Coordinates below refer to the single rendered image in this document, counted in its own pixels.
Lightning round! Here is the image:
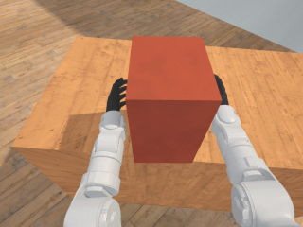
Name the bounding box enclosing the robot left hand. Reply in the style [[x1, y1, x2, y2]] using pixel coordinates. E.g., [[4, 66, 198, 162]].
[[106, 78, 128, 112]]

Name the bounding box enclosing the right robot forearm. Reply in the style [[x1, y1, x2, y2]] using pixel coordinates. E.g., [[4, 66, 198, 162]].
[[211, 105, 294, 212]]

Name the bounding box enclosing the carton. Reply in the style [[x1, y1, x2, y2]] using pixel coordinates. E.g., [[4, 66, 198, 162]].
[[125, 36, 223, 164]]

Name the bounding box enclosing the robot right hand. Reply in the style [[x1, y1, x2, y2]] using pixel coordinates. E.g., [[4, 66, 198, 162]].
[[214, 74, 229, 106]]

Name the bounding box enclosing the pedestal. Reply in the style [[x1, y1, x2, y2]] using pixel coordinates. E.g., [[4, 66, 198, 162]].
[[11, 36, 303, 218]]

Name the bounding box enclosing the robot left upper arm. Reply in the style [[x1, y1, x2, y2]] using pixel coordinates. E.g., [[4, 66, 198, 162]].
[[63, 197, 121, 227]]

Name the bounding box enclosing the left robot forearm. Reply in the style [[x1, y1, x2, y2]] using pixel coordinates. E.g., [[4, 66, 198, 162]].
[[63, 110, 127, 227]]

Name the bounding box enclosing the robot right upper arm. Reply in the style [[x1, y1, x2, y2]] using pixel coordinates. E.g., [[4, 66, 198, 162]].
[[231, 180, 303, 227]]

